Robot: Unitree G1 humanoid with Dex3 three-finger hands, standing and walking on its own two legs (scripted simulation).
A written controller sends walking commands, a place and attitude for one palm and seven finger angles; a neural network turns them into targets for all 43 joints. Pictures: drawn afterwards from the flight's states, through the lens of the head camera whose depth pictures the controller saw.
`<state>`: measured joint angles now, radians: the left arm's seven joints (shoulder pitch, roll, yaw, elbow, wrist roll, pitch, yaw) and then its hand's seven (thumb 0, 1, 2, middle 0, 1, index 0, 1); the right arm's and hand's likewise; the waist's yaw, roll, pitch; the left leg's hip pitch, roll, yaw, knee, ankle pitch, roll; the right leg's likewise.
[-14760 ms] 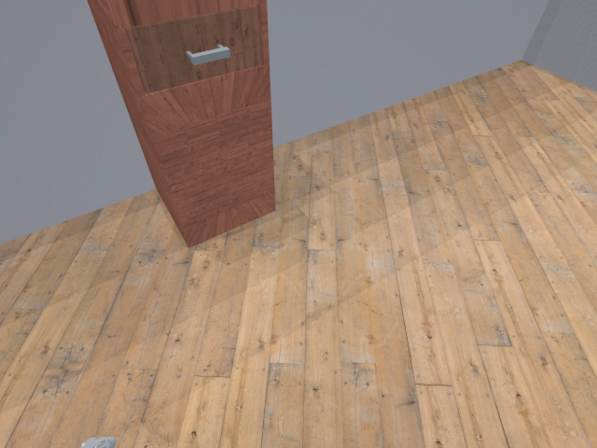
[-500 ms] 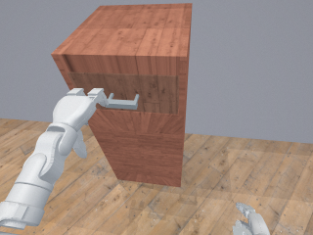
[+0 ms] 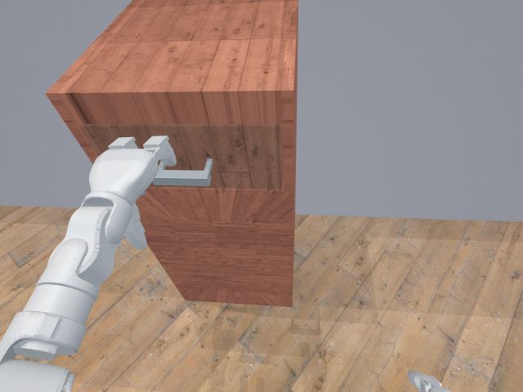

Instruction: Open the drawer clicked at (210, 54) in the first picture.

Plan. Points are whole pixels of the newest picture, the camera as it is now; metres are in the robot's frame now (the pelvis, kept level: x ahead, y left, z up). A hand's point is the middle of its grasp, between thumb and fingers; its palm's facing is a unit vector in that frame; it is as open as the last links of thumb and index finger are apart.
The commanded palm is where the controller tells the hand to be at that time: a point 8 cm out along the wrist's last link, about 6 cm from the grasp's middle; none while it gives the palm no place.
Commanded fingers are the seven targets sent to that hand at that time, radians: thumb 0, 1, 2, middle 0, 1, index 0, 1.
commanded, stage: move the hooked fingers above the handle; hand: left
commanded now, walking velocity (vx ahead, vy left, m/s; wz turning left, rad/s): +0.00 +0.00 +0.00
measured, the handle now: (183, 170) +0.51 +0.20 +0.03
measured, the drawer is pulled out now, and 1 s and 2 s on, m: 0.00 0.00 0.00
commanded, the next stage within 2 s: lower the fingers behind the handle in 1.38 s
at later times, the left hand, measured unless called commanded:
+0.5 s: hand (159, 182) +0.42 +0.21 +0.09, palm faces -0.05 -0.03 -1.00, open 13.9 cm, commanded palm +0.41 +0.22 +0.15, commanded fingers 0.00 -0.50 0.30 -0.30 -1.20 -0.30 -1.20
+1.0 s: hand (165, 175) +0.44 +0.21 +0.08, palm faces -0.04 -0.02 -1.00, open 13.9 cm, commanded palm +0.42 +0.21 +0.14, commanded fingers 0.00 -0.50 0.30 -0.30 -1.20 -0.30 -1.20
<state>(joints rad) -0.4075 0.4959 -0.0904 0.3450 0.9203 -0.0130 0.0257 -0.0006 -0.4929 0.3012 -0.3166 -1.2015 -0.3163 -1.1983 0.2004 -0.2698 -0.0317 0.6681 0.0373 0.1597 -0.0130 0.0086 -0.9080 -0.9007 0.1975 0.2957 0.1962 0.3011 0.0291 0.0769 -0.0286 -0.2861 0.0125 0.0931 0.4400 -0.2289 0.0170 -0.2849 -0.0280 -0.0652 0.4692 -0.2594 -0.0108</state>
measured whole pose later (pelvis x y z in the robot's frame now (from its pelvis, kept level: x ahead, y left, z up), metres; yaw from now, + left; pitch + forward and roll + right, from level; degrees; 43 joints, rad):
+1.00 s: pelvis +0.01 +0.00 -0.01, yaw -1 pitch +9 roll +0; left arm -0.64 0.48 -0.09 0.73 0.99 -0.07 0.10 0.00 -0.49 0.30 -0.32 -1.20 -0.32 -1.20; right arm 0.30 -0.26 -0.06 0.69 0.03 0.18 -0.03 0.01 -0.91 -0.90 0.20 0.30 0.20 0.30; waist -0.03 0.06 -0.08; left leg -0.40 0.03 0.10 0.52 -0.28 0.01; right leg -0.40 -0.02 -0.05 0.55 -0.30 -0.02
